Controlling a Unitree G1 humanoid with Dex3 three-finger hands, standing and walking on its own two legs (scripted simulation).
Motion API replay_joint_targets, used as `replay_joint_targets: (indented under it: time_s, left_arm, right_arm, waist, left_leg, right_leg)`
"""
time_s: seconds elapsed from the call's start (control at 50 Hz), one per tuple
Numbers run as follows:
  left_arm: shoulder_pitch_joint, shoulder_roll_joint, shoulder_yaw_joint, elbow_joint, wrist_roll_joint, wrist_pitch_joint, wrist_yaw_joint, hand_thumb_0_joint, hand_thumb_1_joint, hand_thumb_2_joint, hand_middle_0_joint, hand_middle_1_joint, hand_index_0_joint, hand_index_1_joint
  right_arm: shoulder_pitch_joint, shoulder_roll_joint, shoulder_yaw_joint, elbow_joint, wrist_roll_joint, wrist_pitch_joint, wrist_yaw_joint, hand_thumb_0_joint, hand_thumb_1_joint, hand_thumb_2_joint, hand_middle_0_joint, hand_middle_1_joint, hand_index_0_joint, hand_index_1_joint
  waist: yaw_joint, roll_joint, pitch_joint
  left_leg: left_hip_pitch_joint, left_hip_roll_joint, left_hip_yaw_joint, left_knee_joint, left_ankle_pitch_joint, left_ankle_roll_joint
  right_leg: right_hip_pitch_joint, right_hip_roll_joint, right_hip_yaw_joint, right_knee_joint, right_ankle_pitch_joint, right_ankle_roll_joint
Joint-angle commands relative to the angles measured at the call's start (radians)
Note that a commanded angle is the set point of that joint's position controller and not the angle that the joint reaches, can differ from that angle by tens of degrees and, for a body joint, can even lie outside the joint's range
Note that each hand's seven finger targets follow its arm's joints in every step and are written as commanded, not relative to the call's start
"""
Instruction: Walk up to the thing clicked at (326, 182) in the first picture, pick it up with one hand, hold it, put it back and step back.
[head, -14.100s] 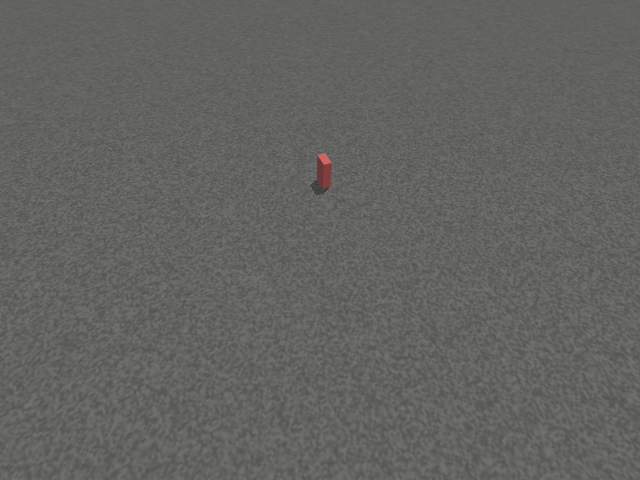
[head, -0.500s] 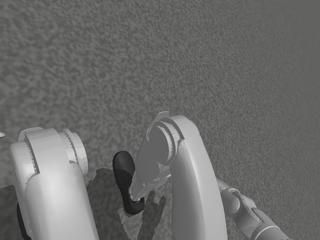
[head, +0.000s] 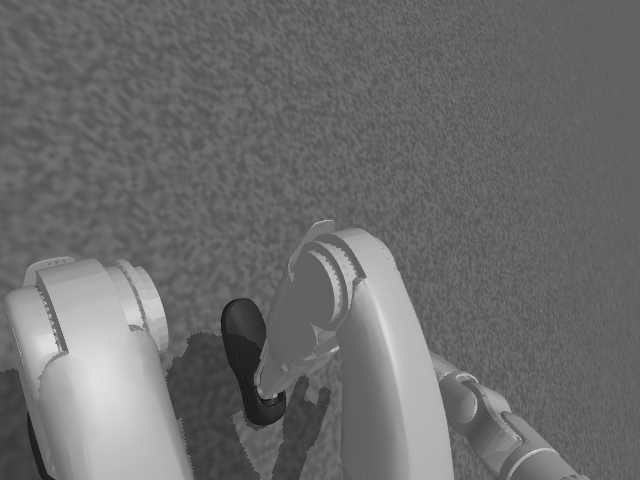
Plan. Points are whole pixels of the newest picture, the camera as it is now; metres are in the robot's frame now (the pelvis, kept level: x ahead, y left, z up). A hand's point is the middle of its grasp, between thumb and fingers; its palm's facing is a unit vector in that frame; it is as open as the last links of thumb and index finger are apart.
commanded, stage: close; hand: left
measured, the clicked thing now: out of the picture +0.42 +0.30 -0.21
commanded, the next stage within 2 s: settle in 0.24 s
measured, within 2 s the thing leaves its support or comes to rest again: leaves its support in 0.46 s
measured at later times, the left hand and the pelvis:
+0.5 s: hand out of the picture +0.39 +0.30 -0.19, palm faces +0.46 -0.89 +0.02, open 10.9 cm; pelvis +0.00 +0.00 +0.00, yaw +0 degrees
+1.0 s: hand out of the picture +0.37 +0.32 -0.09, palm faces +0.41 -0.91 +0.00, open 11.1 cm; pelvis +0.01 +0.00 +0.02, yaw +3 degrees
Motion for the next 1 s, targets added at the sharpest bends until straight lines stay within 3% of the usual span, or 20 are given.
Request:
replay_joint_targets:
  time_s: [0.0, 0.08, 0.16, 0.28, 0.32, 0.36, 0.54, 0.64, 0.66, 0.72, 0.78, 0.84, 0.88, 0.94, 0.98]
  left_arm:
    - [-0.171, 0.110, -0.011, -0.135, 0.000, -0.071, -0.009, 0.000, 0.408, 0.940, -0.956, -0.929, -0.929, -0.953]
    - [-0.173, 0.102, -0.028, -0.149, -0.008, -0.064, -0.019, 0.000, 0.401, 1.031, -1.071, -1.049, -1.045, -1.075]
    - [-0.160, 0.117, 0.004, -0.158, -0.024, -0.063, -0.011, 0.000, 0.357, 1.099, -1.123, -1.128, -1.100, -1.155]
    - [-0.155, 0.152, 0.028, -0.182, -0.011, -0.065, 0.005, 0.000, 0.298, 1.140, -1.175, -1.195, -1.156, -1.222]
    - [-0.143, 0.130, 0.022, -0.177, -0.012, -0.064, 0.000, 0.000, 0.311, 1.166, -1.198, -1.218, -1.179, -1.246]
    - [-0.145, 0.123, 0.016, -0.193, -0.011, -0.066, -0.006, 0.000, 0.244, 1.202, -1.160, -1.244, -1.134, -1.285]
    - [-0.147, 0.088, -0.010, -0.297, -0.009, -0.029, -0.034, 0.000, 0.193, 1.248, -1.218, -1.318, -1.196, -1.358]
    - [-0.135, 0.063, -0.019, -0.376, -0.017, 0.011, -0.047, 0.000, 0.164, 1.246, -1.226, -1.329, -1.204, -1.369]
    - [-0.124, 0.034, -0.038, -0.387, -0.017, 0.023, -0.051, 0.000, 0.187, 1.254, -1.226, -1.333, -1.206, -1.372]
    - [-0.111, 0.042, -0.027, -0.454, -0.024, 0.054, -0.057, 0.000, 0.132, 1.227, -1.227, -1.331, -1.211, -1.366]
    - [-0.107, -0.003, -0.049, -0.512, -0.025, 0.091, -0.064, 0.000, 0.132, 1.237, -1.247, -1.355, -1.234, -1.387]
    - [-0.090, -0.022, -0.062, -0.605, -0.030, 0.126, -0.073, 0.000, 0.105, 1.219, -1.243, -1.347, -1.231, -1.379]
    - [-0.097, -0.068, -0.098, -0.650, -0.035, 0.153, -0.087, 0.000, 0.104, 1.212, -1.259, -1.360, -1.251, -1.387]
    - [-0.085, -0.098, -0.105, -0.716, -0.043, 0.197, -0.097, 0.000, 0.168, 1.142, -1.269, -1.368, -1.271, -1.377]
    - [-0.054, -0.109, -0.107, -0.765, -0.045, 0.229, -0.103, 0.000, 0.123, 1.179, -1.303, -1.404, -1.303, -1.418]
  right_arm:
    - [0.042, -0.368, -0.129, 0.000, -0.003, 0.012, -0.019, 0.000, -0.885, -0.900, 0.200, 0.299, 0.199, 0.299]
    - [0.036, -0.367, -0.131, 0.001, 0.002, 0.009, -0.020, 0.000, -0.890, -0.901, 0.200, 0.299, 0.199, 0.299]
    - [0.030, -0.371, -0.136, -0.003, 0.009, 0.006, -0.018, 0.000, -0.892, -0.901, 0.200, 0.299, 0.199, 0.299]
    - [0.034, -0.361, -0.136, -0.003, 0.008, 0.006, -0.019, 0.000, -0.892, -0.901, 0.199, 0.299, 0.199, 0.299]
    - [0.036, -0.360, -0.137, -0.008, 0.006, 0.008, -0.019, 0.000, -0.891, -0.901, 0.199, 0.299, 0.199, 0.299]
    - [0.039, -0.363, -0.142, 0.001, 0.006, 0.008, -0.020, 0.000, -0.898, -0.907, 0.200, 0.299, 0.199, 0.299]
    - [0.057, -0.365, -0.178, -0.001, 0.022, 0.013, -0.016, 0.000, -0.898, -0.907, 0.200, 0.300, 0.199, 0.300]
    - [0.077, -0.356, -0.210, 0.001, 0.040, 0.013, -0.014, 0.000, -0.897, -0.907, 0.200, 0.300, 0.199, 0.300]
    - [0.078, -0.352, -0.220, 0.003, 0.045, 0.012, -0.012, 0.000, -0.895, -0.906, 0.200, 0.300, 0.199, 0.300]
    - [0.101, -0.341, -0.241, 0.002, 0.060, 0.014, -0.011, 0.000, -0.896, -0.904, 0.200, 0.300, 0.199, 0.300]
    - [0.115, -0.333, -0.273, -0.001, 0.077, 0.013, -0.010, 0.000, -0.897, -0.904, 0.200, 0.300, 0.200, 0.300]
    - [0.129, -0.320, -0.306, -0.004, 0.101, 0.012, -0.010, 0.000, -0.895, -0.902, 0.200, 0.300, 0.200, 0.300]
    - [0.146, -0.310, -0.328, -0.004, 0.115, 0.012, -0.011, 0.000, -0.896, -0.902, 0.200, 0.300, 0.200, 0.300]
    - [0.179, -0.292, -0.359, 0.001, 0.143, 0.009, -0.013, 0.000, -0.905, -0.900, 0.199, 0.298, 0.198, 0.298]
    - [0.180, -0.279, -0.383, -0.004, 0.161, 0.010, -0.016, 0.000, -0.892, -0.896, 0.198, 0.298, 0.198, 0.298]
  waist:
    - [-0.131, 0.580, -0.556]
    - [-0.130, 0.566, -0.550]
    - [-0.112, 0.547, -0.547]
    - [-0.099, 0.578, -0.565]
    - [-0.109, 0.565, -0.559]
    - [-0.109, 0.579, -0.555]
    - [-0.096, 0.638, -0.586]
    - [-0.068, 0.650, -0.619]
    - [-0.067, 0.646, -0.620]
    - [-0.039, 0.649, -0.665]
    - [-0.028, 0.666, -0.687]
    - [0.010, 0.680, -0.725]
    - [0.001, 0.676, -0.741]
    - [0.026, 0.667, -0.781]
    - [0.059, 0.674, -0.803]
  left_leg:
    - [0.373, 0.074, 0.062, -0.399, 0.143, -0.043]
    - [0.345, 0.068, 0.070, -0.393, 0.127, -0.037]
    - [0.324, 0.069, 0.068, -0.396, 0.104, -0.034]
    - [0.342, 0.072, 0.078, -0.396, 0.121, -0.035]
    - [0.333, 0.071, 0.079, -0.393, 0.114, -0.034]
    - [0.341, 0.073, 0.076, -0.398, 0.121, -0.037]
    - [0.396, 0.074, 0.067, -0.437, 0.135, -0.051]
    - [0.386, 0.066, 0.086, -0.450, 0.118, -0.047]
    - [0.386, 0.064, 0.088, -0.451, 0.126, -0.047]
    - [0.377, 0.056, 0.109, -0.458, 0.124, -0.041]
    - [0.387, 0.055, 0.111, -0.489, 0.089, -0.042]
    - [0.387, 0.050, 0.126, -0.512, 0.072, -0.041]
    - [0.370, 0.043, 0.137, -0.517, 0.062, -0.035]
    - [0.379, 0.034, 0.154, -0.532, 0.076, -0.032]
    - [0.375, 0.031, 0.161, -0.555, 0.063, -0.030]
  right_leg:
    - [0.274, 0.038, -0.107, -0.105, 0.116, -0.071]
    - [0.275, 0.039, -0.108, -0.115, 0.107, -0.071]
    - [0.271, 0.038, -0.107, -0.115, 0.088, -0.071]
    - [0.280, 0.040, -0.097, -0.114, 0.094, -0.076]
    - [0.277, 0.041, -0.101, -0.119, 0.089, -0.075]
    - [0.270, 0.040, -0.103, -0.113, 0.096, -0.075]
    - [0.224, 0.027, -0.100, -0.095, 0.100, -0.078]
    - [0.223, 0.022, -0.081, -0.100, 0.093, -0.080]
    - [0.212, 0.021, -0.078, -0.097, 0.097, -0.081]
    - [0.225, 0.020, -0.062, -0.110, 0.092, -0.085]
    - [0.190, 0.013, -0.052, -0.110, 0.067, -0.088]
    - [0.163, 0.009, -0.035, -0.112, 0.055, -0.095]
    - [0.155, 0.007, -0.024, -0.121, 0.049, -0.096]
    - [0.155, 0.000, -0.007, -0.134, 0.061, -0.098]
    - [0.128, -0.006, 0.007, -0.132, 0.039, -0.105]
